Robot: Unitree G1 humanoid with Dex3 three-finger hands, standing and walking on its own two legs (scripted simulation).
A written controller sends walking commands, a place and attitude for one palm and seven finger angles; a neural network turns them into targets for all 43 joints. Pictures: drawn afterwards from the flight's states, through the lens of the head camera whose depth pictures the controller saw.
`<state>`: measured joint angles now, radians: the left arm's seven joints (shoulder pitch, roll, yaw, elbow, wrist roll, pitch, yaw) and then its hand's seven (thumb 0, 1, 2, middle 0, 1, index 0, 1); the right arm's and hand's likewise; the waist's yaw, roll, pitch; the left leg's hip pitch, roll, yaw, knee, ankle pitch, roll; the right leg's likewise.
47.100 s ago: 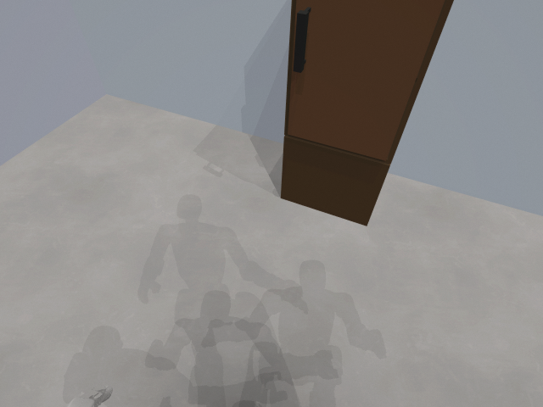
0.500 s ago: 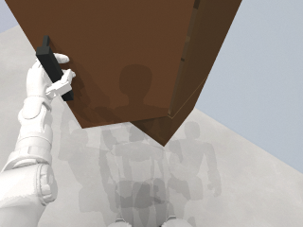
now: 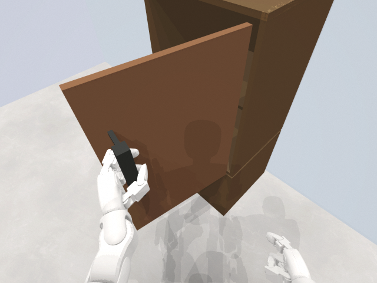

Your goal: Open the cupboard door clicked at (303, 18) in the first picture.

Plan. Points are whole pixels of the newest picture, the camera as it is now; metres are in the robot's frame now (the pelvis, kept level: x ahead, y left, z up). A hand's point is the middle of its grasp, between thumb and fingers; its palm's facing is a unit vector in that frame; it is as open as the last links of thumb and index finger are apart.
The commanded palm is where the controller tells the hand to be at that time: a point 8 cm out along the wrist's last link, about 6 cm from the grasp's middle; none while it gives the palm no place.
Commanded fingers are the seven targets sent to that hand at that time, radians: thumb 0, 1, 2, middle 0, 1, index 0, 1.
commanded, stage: pull the door open along its arc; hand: left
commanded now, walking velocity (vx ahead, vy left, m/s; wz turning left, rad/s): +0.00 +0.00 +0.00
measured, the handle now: (126, 166) +0.34 +0.16 +0.07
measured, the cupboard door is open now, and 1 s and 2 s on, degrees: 79 85 84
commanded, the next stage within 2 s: open thumb and fingers to let go in 0.14 s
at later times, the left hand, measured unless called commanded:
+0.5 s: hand (155, 192) +0.28 +0.08 +0.07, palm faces +0.44 -0.90 -0.04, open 7.6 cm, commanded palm +0.23 +0.13 +0.07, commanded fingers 0.00 -0.08 0.48 -0.33 -1.25 -0.33 -1.25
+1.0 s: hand (145, 198) +0.26 +0.10 +0.08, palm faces +0.41 -0.91 +0.02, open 15.0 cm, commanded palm +0.23 +0.14 +0.07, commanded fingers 0.00 -0.50 0.30 -0.16 -0.35 -0.16 -0.35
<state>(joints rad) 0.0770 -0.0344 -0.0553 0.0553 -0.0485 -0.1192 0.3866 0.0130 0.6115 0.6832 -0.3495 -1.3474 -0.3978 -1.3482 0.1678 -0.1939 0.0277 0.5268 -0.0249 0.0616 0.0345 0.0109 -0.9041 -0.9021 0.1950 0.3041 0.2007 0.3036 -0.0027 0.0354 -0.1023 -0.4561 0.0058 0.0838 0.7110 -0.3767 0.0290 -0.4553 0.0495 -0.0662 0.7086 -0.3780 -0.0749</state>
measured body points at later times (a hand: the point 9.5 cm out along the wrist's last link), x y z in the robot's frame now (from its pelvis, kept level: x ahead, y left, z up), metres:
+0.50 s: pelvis +0.00 -0.04 +0.00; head +0.02 -0.08 +0.45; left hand +0.25 +0.13 +0.08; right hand +0.17 -0.26 -0.12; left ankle -0.01 +0.10 -0.71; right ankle -0.01 -0.07 -0.72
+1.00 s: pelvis -0.03 -0.01 +0.00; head -0.02 -0.03 +0.45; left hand +0.24 +0.15 +0.08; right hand +0.16 -0.22 -0.10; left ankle -0.01 +0.11 -0.72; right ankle -0.01 -0.07 -0.72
